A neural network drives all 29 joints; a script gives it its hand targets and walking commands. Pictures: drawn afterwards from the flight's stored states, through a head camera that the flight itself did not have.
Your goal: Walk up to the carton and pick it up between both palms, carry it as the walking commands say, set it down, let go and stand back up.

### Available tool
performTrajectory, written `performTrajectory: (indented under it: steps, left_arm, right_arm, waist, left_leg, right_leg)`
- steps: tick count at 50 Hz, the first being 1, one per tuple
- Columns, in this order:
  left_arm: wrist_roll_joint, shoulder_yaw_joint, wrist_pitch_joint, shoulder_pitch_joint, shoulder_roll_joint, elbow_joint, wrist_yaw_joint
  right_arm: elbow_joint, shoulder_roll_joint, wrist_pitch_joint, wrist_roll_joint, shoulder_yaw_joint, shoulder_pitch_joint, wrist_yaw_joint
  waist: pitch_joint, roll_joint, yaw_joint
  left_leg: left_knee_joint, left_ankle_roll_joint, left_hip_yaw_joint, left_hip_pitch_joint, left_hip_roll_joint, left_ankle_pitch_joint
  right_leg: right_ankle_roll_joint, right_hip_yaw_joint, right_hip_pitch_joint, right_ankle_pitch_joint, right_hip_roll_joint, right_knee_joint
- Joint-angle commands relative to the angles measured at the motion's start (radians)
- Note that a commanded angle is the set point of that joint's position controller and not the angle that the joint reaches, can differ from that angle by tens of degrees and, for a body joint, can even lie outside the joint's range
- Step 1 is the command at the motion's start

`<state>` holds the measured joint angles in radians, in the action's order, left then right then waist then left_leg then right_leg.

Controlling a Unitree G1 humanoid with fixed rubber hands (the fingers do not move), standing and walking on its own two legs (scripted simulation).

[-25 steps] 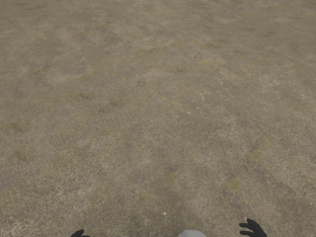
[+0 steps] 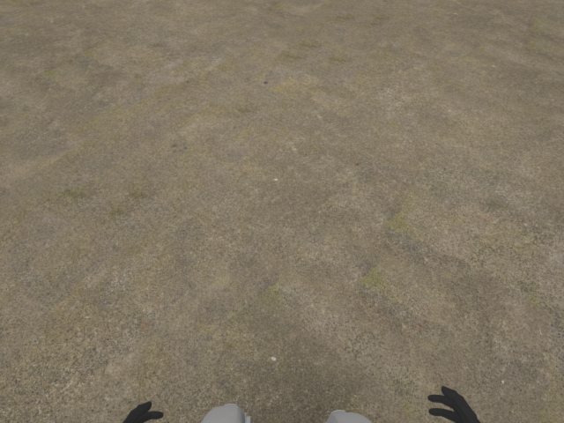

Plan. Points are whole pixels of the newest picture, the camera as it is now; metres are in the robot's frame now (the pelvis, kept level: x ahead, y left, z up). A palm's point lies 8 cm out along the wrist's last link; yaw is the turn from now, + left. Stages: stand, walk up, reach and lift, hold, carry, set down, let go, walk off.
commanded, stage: walk up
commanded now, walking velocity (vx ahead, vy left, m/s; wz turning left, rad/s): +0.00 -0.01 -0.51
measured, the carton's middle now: out of the picture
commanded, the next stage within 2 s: none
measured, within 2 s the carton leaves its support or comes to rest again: neither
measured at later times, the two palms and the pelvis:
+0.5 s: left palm out of the picture +0.12 +0.23 -0.09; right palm out of the picture -0.04 -0.23 -0.11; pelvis -0.06 +0.03 +0.00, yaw -19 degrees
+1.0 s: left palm out of the picture +0.10 +0.25 -0.11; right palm out of the picture -0.10 -0.19 -0.07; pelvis -0.09 +0.08 +0.02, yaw -29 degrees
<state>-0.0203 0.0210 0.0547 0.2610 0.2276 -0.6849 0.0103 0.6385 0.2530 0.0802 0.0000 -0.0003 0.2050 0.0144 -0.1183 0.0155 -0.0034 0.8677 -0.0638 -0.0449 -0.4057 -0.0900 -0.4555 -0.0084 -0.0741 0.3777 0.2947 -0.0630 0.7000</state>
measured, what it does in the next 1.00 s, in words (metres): walks backwards, turning right: left foot, then right foot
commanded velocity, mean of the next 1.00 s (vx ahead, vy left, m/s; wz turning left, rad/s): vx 0.00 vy -0.01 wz -0.51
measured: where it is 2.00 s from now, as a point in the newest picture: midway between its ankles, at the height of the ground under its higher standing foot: outside the picture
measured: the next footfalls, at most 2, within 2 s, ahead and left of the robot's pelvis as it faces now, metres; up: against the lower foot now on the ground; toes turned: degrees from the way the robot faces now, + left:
left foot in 0.02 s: +0.07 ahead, +0.13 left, +0.00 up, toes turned +5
right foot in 0.40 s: -0.03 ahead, -0.09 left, +0.00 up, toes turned -19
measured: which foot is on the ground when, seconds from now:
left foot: up 0.00-0.00, down 0.02-0.42, up 0.44-0.76, down 0.78-1.00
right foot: down 0.00-0.06, up 0.08-0.38, down 0.40-0.80, up 0.82-1.00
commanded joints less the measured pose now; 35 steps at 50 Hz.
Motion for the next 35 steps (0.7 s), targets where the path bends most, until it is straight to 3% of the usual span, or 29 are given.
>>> performTrajectory:
  steps: [1, 2, 3, 4, 5, 6, 7, 9, 11, 13, 14, 16, 17, 19, 20, 21, 22, 23, 24, 25, 27, 29, 32, 34, 35]
  left_arm:
    - [-0.014, 0.069, -0.007, -0.013, 0.202, 0.069, -0.017]
    - [-0.017, 0.045, -0.011, -0.006, 0.126, 0.093, -0.012]
    - [-0.016, 0.055, 0.003, 0.009, 0.084, 0.087, -0.011]
    - [-0.012, 0.075, 0.014, -0.010, 0.119, 0.088, -0.010]
    - [-0.009, 0.080, 0.019, -0.006, 0.137, 0.085, -0.004]
    - [-0.012, 0.081, 0.013, 0.000, 0.138, 0.072, 0.001]
    - [-0.010, 0.078, 0.010, 0.027, 0.138, 0.052, 0.005]
    - [-0.008, 0.068, 0.000, 0.019, 0.117, 0.036, 0.008]
    - [-0.003, 0.059, -0.003, -0.009, 0.103, 0.034, 0.006]
    - [0.007, 0.042, -0.010, -0.076, 0.076, 0.054, 0.006]
    - [0.012, 0.040, -0.010, -0.104, 0.073, 0.057, 0.012]
    - [0.020, 0.037, -0.010, -0.062, 0.079, 0.049, 0.021]
    - [0.021, 0.036, -0.011, -0.046, 0.075, 0.044, 0.024]
    - [0.005, 0.044, -0.023, 0.033, 0.094, -0.001, 0.024]
    - [-0.005, 0.059, -0.030, 0.063, 0.158, -0.009, 0.023]
    - [-0.019, 0.090, -0.030, 0.112, 0.270, -0.004, 0.015]
    - [-0.011, 0.087, -0.022, 0.145, 0.286, 0.003, 0.005]
    - [-0.014, 0.074, -0.023, 0.095, 0.254, 0.004, -0.004]
    - [-0.010, 0.071, -0.025, 0.038, 0.214, 0.026, -0.009]
    - [-0.005, 0.070, -0.032, 0.004, 0.204, 0.043, -0.019]
    - [0.005, 0.066, -0.038, -0.018, 0.196, 0.054, -0.025]
    - [0.005, 0.070, -0.040, 0.016, 0.197, 0.037, -0.022]
    - [-0.009, 0.079, -0.030, 0.040, 0.216, 0.022, -0.019]
    - [-0.014, 0.082, -0.026, 0.037, 0.228, 0.022, -0.014]
    - [-0.015, 0.084, -0.019, 0.005, 0.228, 0.021, -0.013]
  right_arm:
    - [0.007, 0.111, -0.040, 0.017, 0.109, 0.113, 0.005]
    - [-0.008, 0.220, -0.041, 0.039, 0.130, 0.107, 0.010]
    - [-0.028, 0.277, -0.036, 0.049, 0.137, 0.053, 0.009]
    - [-0.051, 0.257, -0.032, 0.043, 0.120, -0.041, 0.006]
    - [-0.054, 0.205, -0.032, 0.035, 0.111, -0.070, 0.003]
    - [-0.050, 0.159, -0.039, 0.021, 0.108, -0.060, 0.005]
    - [-0.050, 0.126, -0.048, 0.014, 0.105, -0.043, 0.008]
    - [-0.041, 0.102, -0.059, 0.017, 0.101, -0.009, 0.009]
    - [-0.037, 0.092, -0.061, 0.020, 0.099, 0.035, 0.007]
    - [-0.023, 0.106, -0.070, 0.035, 0.105, 0.071, 0.001]
    - [-0.016, 0.116, -0.071, 0.039, 0.107, 0.093, 0.001]
    - [0.000, 0.162, -0.062, 0.045, 0.111, 0.064, 0.007]
    - [0.023, 0.178, -0.054, 0.045, 0.110, 0.087, 0.007]
    - [0.028, 0.174, -0.052, 0.046, 0.091, 0.085, 0.004]
    - [0.022, 0.118, -0.054, 0.042, 0.068, 0.110, -0.002]
    - [-0.028, 0.054, -0.049, 0.031, 0.047, 0.049, -0.008]
    - [-0.053, 0.063, -0.034, 0.020, 0.058, -0.045, -0.005]
    - [-0.059, 0.072, -0.028, 0.023, 0.063, -0.128, -0.003]
    - [-0.053, 0.080, -0.032, 0.024, 0.068, -0.117, -0.008]
    - [-0.036, 0.080, -0.033, 0.018, 0.068, -0.084, -0.013]
    - [-0.024, 0.088, -0.031, 0.018, 0.070, -0.028, -0.018]
    - [-0.033, 0.081, -0.029, 0.016, 0.064, -0.047, -0.011]
    - [-0.050, 0.065, -0.028, 0.009, 0.053, -0.077, -0.006]
    - [-0.050, 0.059, -0.031, 0.007, 0.048, -0.062, -0.003]
    - [-0.035, 0.052, -0.030, 0.007, 0.047, -0.022, -0.006]
  waist:
    - [0.157, -0.128, -0.055]
    - [0.153, 0.221, -0.063]
    - [0.096, 0.347, -0.043]
    - [0.038, 0.291, -0.008]
    - [0.012, 0.249, 0.009]
    - [0.025, 0.139, 0.023]
    - [0.080, 0.113, 0.019]
    - [0.162, 0.122, 0.006]
    - [0.197, 0.085, -0.011]
    - [0.220, 0.123, -0.033]
    - [0.237, 0.132, -0.046]
    - [0.219, 0.158, -0.041]
    - [0.217, 0.144, -0.034]
    - [0.229, 0.085, 0.017]
    - [0.232, -0.099, 0.035]
    - [0.217, -0.431, 0.077]
    - [0.154, -0.418, 0.095]
    - [0.100, -0.342, 0.095]
    - [0.087, -0.280, 0.075]
    - [0.107, -0.264, 0.059]
    - [0.155, -0.205, 0.040]
    - [0.181, -0.180, 0.047]
    - [0.147, -0.205, 0.057]
    - [0.145, -0.205, 0.047]
    - [0.159, -0.237, 0.031]
  left_leg:
    - [-0.380, 0.012, 0.013, 0.373, 0.010, 0.190]
    - [-0.546, 0.071, 0.317, 0.403, -0.255, 0.046]
    - [-0.718, 0.146, 0.419, 0.181, -0.444, -0.183]
    - [-0.742, 0.140, 0.369, 0.030, -0.427, -0.287]
    - [-0.738, 0.162, 0.281, -0.010, -0.367, -0.252]
    - [-0.690, 0.147, 0.216, 0.054, -0.320, -0.134]
    - [-0.630, 0.143, 0.138, 0.174, -0.282, -0.003]
    - [-0.541, 0.153, 0.050, 0.339, -0.277, 0.299]
    - [-0.496, 0.151, 0.011, 0.417, -0.278, 0.404]
    - [-0.465, 0.161, -0.001, 0.452, -0.301, 0.573]
    - [-0.458, 0.157, -0.015, 0.429, -0.305, 0.578]
    - [-0.442, 0.154, -0.002, 0.308, -0.319, 0.483]
    - [-0.431, 0.141, -0.010, 0.283, -0.306, 0.472]
    - [-0.356, 0.103, -0.060, 0.159, -0.280, 0.398]
    - [-0.208, 0.062, -0.126, 0.035, -0.169, 0.215]
    - [0.066, 0.011, -0.146, -0.255, -0.012, -0.152]
    - [0.190, 0.018, -0.026, -0.285, 0.012, -0.167]
    - [0.257, 0.004, 0.025, -0.257, 0.024, -0.140]
    - [0.257, -0.008, 0.012, -0.248, 0.020, -0.063]
    - [0.280, -0.009, -0.005, -0.225, 0.022, -0.002]
    - [0.294, -0.018, 0.001, -0.206, 0.025, 0.054]
    - [0.246, -0.023, 0.011, -0.198, 0.032, 0.035]
    - [0.070, -0.026, 0.005, -0.122, 0.058, -0.034]
    - [-0.030, -0.015, -0.003, -0.012, 0.070, -0.059]
    - [-0.093, -0.014, -0.020, 0.066, 0.082, -0.036]
  right_leg:
    - [-0.071, -0.311, 0.175, -0.033, 0.122, -0.210]
    - [-0.015, -0.155, 0.361, 0.272, -0.005, 0.059]
    - [0.049, 0.009, 0.318, 0.295, -0.052, 0.418]
    - [0.077, 0.025, 0.256, 0.269, 0.018, 0.516]
    - [0.091, 0.029, 0.227, 0.223, 0.016, 0.579]
    - [0.089, 0.035, 0.236, 0.158, 0.040, 0.584]
    - [0.089, 0.052, 0.246, 0.121, 0.058, 0.579]
    - [0.091, 0.086, 0.292, 0.116, 0.081, 0.537]
    - [0.092, 0.093, 0.302, 0.142, 0.088, 0.461]
    - [0.093, 0.118, 0.260, 0.189, 0.124, 0.294]
    - [0.084, 0.128, 0.189, 0.198, 0.124, 0.197]
    - [0.079, 0.146, 0.027, 0.235, 0.117, 0.052]
    - [0.069, 0.173, -0.030, 0.204, 0.095, -0.040]
    - [0.023, 0.181, -0.216, 0.056, 0.080, -0.220]
    - [-0.024, 0.033, -0.291, -0.039, 0.163, -0.268]
    - [-0.117, -0.347, -0.359, -0.248, 0.400, -0.320]
    - [-0.168, -0.434, -0.244, -0.221, 0.437, -0.406]
    - [-0.178, -0.420, -0.138, -0.166, 0.402, -0.453]
    - [-0.169, -0.344, -0.147, -0.201, 0.354, -0.433]
    - [-0.166, -0.281, -0.162, -0.256, 0.330, -0.411]
    - [-0.149, -0.261, -0.194, -0.316, 0.306, -0.395]
    - [-0.155, -0.269, -0.233, -0.375, 0.294, -0.366]
    - [-0.156, -0.299, -0.207, -0.316, 0.267, -0.372]
    - [-0.153, -0.308, -0.123, -0.283, 0.253, -0.383]
    - [-0.141, -0.300, -0.088, -0.223, 0.232, -0.382]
